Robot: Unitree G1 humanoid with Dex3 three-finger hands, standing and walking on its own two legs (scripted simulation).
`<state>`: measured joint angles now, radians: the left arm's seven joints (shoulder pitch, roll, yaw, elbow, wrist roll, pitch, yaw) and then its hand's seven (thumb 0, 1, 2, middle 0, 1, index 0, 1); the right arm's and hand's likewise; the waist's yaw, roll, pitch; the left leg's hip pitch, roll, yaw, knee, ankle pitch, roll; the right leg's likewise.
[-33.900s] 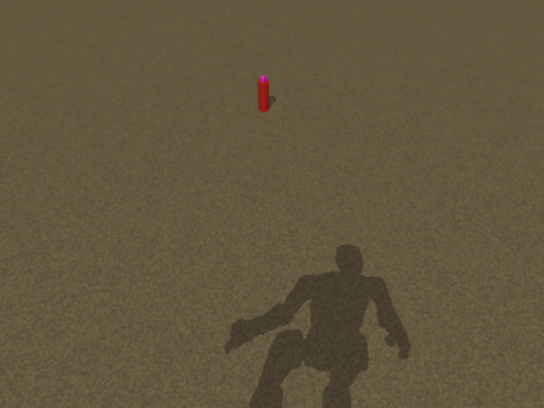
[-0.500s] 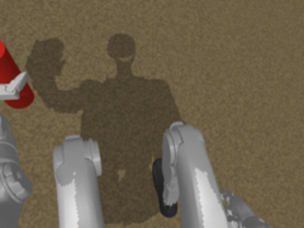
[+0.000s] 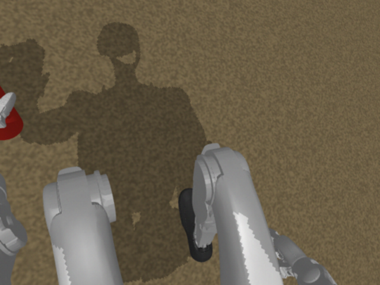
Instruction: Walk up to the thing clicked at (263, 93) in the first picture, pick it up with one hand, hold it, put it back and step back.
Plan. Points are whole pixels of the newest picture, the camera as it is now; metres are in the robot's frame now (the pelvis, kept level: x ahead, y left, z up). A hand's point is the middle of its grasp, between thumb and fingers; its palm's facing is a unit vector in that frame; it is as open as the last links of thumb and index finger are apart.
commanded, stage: lower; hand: left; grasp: from the side
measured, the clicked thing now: out of the picture +0.46 +0.31 -0.12
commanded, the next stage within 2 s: loosen in 0.94 s
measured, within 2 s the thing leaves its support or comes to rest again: neither
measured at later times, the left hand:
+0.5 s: hand out of the picture +0.47 +0.31 -0.16, palm faces +0.43 -0.90 -0.04, open 9.8 cm
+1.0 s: hand out of the picture +0.47 +0.31 -0.18, palm faces +0.45 -0.89 -0.02, open 9.8 cm
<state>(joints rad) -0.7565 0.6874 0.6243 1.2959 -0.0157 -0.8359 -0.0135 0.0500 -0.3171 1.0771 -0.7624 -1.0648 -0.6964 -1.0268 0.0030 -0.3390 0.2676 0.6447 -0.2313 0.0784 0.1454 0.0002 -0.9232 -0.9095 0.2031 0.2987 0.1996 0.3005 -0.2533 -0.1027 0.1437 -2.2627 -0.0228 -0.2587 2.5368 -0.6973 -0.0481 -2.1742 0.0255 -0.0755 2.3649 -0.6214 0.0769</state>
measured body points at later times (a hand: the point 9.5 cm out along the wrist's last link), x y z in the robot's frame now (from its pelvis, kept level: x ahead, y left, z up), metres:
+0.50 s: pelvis +0.00 +0.01 -0.01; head +0.24 +0.15 +0.33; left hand +0.44 +0.36 -0.15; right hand +0.12 -0.27 -0.06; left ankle +0.08 +0.13 -0.27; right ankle +0.13 -0.14 -0.27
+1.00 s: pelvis -0.01 +0.02 -0.02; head +0.25 +0.17 +0.32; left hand +0.44 +0.35 -0.17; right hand +0.12 -0.25 -0.06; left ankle +0.08 +0.13 -0.27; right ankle +0.13 -0.14 -0.27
